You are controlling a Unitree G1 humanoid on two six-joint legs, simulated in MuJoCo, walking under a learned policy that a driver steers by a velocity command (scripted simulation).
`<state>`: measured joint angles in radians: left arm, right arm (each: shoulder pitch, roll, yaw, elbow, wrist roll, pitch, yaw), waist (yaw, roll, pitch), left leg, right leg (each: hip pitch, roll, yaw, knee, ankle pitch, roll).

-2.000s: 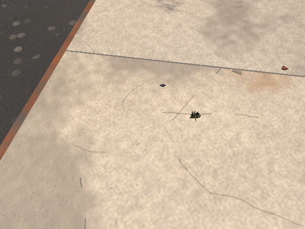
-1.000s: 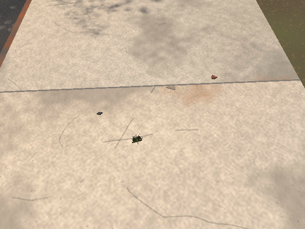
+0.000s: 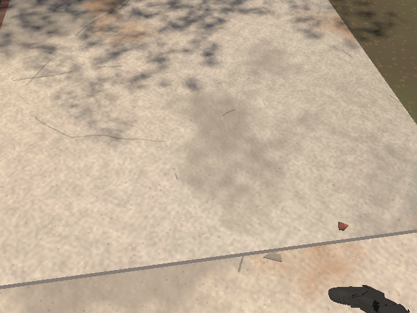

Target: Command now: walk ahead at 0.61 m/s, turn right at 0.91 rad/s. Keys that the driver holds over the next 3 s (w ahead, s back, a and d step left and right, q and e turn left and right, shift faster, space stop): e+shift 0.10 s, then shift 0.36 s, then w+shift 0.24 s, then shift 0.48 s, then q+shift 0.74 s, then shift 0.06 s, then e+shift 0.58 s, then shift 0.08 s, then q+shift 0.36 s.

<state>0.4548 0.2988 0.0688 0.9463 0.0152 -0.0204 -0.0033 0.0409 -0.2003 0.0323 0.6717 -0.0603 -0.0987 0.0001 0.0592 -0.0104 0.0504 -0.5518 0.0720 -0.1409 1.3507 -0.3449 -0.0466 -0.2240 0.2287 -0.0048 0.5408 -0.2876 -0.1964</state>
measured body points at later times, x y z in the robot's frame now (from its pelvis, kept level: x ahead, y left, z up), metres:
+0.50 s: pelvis +0.24 +0.09 +0.01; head +0.27 +0.07 +0.46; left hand +0.50 +0.27 -0.08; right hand +0.26 -0.20 -0.11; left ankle +0.36 +0.16 -0.72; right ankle +0.23 -0.05 -0.70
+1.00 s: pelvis +0.40 +0.09 +0.00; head +0.43 +0.08 +0.45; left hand +0.48 +0.36 -0.12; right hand +0.54 -0.20 -0.07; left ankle +0.52 +0.17 -0.72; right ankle +0.23 -0.02 -0.70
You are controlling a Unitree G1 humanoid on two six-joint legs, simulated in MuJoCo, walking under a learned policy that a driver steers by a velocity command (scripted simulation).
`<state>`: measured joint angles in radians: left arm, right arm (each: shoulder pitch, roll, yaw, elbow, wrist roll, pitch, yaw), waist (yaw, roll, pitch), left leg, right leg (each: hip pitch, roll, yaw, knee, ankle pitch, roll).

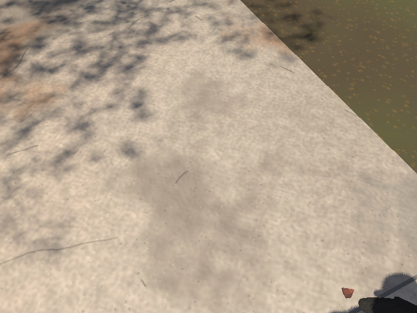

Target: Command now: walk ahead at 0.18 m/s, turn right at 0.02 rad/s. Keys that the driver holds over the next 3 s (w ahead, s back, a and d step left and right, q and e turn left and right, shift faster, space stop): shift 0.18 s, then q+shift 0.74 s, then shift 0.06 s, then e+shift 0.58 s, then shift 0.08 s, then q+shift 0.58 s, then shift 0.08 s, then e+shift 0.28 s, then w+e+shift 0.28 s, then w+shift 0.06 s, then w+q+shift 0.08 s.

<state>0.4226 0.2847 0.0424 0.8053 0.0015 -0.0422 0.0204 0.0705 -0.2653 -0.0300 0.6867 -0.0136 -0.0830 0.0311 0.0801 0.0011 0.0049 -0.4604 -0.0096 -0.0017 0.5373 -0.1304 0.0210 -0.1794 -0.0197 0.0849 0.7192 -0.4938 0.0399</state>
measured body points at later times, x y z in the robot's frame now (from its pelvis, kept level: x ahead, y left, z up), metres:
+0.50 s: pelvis +0.05 +0.02 +0.01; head +0.09 +0.02 +0.46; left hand +0.15 +0.32 -0.09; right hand +0.24 -0.24 -0.10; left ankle +0.05 +0.13 -0.68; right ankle +0.08 -0.13 -0.73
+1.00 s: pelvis +0.07 +0.06 +0.01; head +0.09 +0.09 +0.46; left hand +0.06 +0.39 -0.08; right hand +0.39 -0.08 -0.06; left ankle +0.05 +0.14 -0.73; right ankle +0.21 -0.03 -0.70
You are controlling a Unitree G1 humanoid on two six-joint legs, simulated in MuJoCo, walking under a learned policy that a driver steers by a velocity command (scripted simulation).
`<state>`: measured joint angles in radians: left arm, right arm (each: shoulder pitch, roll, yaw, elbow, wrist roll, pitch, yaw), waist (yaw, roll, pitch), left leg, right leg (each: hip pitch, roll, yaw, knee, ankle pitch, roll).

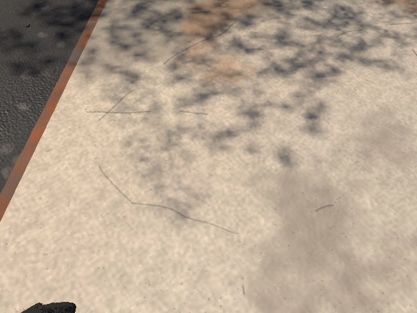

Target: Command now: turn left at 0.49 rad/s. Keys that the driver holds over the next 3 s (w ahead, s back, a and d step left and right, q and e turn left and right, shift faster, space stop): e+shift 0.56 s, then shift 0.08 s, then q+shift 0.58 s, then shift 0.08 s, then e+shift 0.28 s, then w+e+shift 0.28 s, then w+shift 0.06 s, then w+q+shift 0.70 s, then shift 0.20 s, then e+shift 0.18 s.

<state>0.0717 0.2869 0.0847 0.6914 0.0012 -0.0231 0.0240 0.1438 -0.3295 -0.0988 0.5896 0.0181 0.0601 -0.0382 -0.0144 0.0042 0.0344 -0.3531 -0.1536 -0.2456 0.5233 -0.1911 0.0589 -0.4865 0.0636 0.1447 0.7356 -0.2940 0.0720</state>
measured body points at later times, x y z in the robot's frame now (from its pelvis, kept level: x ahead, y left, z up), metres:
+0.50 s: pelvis +0.02 -0.02 +0.00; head +0.05 -0.03 +0.45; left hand +0.25 +0.23 -0.08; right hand +0.09 -0.34 -0.09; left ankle +0.03 +0.09 -0.74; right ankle -0.01 -0.14 -0.67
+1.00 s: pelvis +0.01 -0.09 +0.00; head +0.04 -0.11 +0.45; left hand +0.27 +0.09 -0.07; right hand +0.00 -0.40 -0.12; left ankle +0.03 +0.05 -0.66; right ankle -0.02 -0.18 -0.74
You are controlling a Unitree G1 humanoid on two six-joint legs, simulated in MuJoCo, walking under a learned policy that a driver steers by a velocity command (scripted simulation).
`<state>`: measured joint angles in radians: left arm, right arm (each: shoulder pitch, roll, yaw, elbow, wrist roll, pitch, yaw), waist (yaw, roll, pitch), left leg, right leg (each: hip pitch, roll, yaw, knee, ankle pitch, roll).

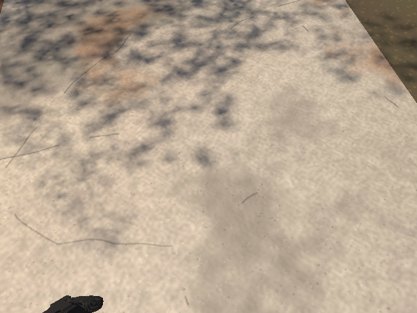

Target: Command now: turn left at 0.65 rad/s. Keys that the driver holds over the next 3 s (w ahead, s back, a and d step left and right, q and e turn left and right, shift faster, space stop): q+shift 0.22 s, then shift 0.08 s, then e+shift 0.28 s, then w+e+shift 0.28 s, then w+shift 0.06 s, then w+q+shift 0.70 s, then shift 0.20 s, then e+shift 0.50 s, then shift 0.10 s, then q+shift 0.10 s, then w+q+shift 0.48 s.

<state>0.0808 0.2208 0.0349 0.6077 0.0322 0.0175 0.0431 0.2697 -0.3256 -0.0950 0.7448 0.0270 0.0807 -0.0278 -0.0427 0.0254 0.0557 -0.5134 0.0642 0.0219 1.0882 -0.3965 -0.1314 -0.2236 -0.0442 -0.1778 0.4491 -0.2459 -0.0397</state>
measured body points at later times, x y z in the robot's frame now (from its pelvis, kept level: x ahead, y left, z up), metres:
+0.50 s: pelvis +0.01 +0.05 +0.00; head +0.03 +0.08 +0.45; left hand +0.06 +0.36 -0.12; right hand +0.26 -0.13 -0.07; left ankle -0.02 +0.13 -0.74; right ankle +0.07 -0.10 -0.69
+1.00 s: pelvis +0.17 -0.05 -0.02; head +0.20 -0.08 +0.43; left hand +0.37 +0.21 -0.09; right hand +0.20 -0.35 -0.15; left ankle +0.06 +0.12 -0.65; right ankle +0.15 -0.12 -0.74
